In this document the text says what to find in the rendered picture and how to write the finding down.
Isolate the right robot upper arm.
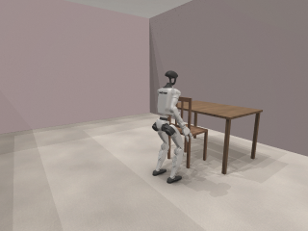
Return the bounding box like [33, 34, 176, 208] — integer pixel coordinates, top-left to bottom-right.
[169, 89, 181, 114]

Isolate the right robot hand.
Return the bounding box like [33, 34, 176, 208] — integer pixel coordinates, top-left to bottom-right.
[182, 127, 193, 141]

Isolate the chair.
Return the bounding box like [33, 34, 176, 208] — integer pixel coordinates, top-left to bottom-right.
[167, 96, 208, 168]

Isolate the robot right forearm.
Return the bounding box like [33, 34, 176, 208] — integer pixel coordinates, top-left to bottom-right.
[172, 107, 186, 129]

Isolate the robot right shin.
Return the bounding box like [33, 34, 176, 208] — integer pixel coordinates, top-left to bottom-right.
[170, 149, 184, 179]

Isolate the robot left thigh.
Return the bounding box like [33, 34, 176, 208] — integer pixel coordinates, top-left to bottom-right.
[152, 122, 169, 151]

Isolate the table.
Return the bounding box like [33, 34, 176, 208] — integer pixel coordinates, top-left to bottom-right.
[166, 100, 263, 174]

